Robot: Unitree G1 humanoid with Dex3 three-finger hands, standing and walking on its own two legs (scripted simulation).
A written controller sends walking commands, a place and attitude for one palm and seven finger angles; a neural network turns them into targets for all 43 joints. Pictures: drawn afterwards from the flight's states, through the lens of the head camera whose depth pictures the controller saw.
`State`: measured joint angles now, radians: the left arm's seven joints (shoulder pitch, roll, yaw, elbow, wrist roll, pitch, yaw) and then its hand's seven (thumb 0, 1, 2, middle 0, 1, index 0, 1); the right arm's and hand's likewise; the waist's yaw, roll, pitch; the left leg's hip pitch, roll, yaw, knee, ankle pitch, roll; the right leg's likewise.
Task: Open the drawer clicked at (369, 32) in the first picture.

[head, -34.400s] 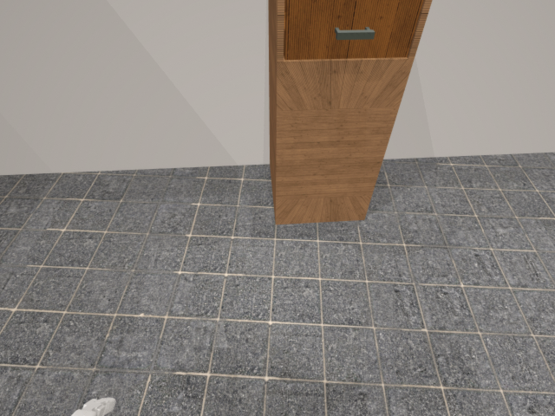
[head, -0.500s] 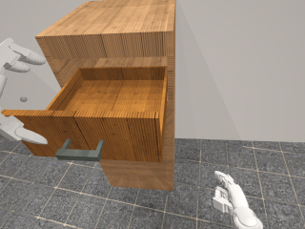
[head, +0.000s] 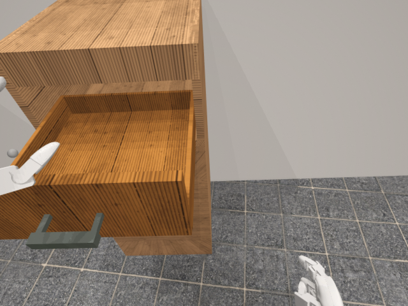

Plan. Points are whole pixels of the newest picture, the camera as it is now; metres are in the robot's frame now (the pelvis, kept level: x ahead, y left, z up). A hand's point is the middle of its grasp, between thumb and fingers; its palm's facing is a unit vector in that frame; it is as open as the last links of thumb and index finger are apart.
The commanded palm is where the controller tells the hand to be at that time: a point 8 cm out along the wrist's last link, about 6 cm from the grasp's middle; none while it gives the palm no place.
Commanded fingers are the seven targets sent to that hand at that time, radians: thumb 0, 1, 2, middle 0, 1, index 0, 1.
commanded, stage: draw the hand back to the body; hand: left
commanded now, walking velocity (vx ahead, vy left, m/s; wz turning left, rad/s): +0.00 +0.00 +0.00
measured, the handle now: (68, 229) +0.21 +0.25 +0.11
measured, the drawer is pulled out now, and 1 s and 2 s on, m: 0.27 0.27 0.27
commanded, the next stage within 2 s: step back with the hand held close in 0.42 s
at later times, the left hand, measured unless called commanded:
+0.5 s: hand (23, 174) +0.18 +0.20 +0.28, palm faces +0.50 -0.79 -0.34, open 7.5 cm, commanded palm +0.13 +0.26 +0.30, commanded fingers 0.00 0.90 0.90 -0.20 -0.30 -0.20 -0.30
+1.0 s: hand out of the picture +0.11 +0.22 +0.29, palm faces +0.51 -0.67 -0.55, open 7.4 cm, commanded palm +0.06 +0.29 +0.30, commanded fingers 0.00 0.90 0.90 -0.20 -0.30 -0.20 -0.30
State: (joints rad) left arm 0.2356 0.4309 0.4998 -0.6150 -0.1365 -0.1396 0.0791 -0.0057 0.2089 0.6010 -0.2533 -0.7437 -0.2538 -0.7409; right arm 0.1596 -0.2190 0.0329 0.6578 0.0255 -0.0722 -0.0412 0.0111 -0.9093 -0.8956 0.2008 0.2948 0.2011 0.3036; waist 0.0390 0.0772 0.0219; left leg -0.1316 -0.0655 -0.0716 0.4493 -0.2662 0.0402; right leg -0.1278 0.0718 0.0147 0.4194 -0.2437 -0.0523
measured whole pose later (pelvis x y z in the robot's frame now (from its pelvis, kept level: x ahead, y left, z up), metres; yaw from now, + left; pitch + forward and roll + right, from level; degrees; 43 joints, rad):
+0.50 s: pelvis +0.00 -0.02 +0.00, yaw +1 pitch -4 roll +0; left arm 0.30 0.40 0.46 -0.66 -0.14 -0.12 0.08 0.01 0.87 0.88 -0.21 -0.32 -0.21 -0.32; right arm 0.15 -0.22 0.04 0.64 0.02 -0.07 -0.06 0.01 -0.91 -0.90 0.20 0.29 0.20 0.30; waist 0.07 0.08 -0.01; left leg -0.12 -0.04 -0.10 0.46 -0.28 0.01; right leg -0.10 0.10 -0.01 0.40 -0.24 -0.09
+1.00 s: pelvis -0.07 +0.01 -0.01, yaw +1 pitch +2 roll +0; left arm 0.43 0.59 0.67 -0.86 -0.07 -0.26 0.11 0.01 0.88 0.89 -0.22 -0.31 -0.21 -0.30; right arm 0.21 -0.22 -0.02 0.57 0.03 -0.05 -0.05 0.01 -0.91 -0.90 0.20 0.29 0.20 0.30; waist 0.00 -0.01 0.00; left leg -0.38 -0.07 -0.02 0.56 -0.21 0.06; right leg -0.38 0.04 -0.01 0.55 -0.20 -0.03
